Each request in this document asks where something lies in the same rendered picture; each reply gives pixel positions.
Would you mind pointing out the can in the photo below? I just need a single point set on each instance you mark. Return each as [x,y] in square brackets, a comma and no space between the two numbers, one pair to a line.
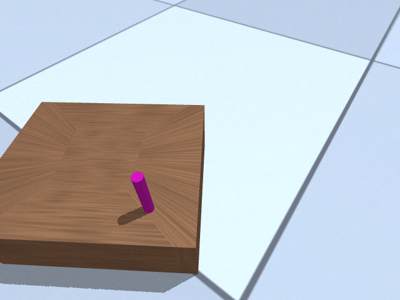
[142,190]

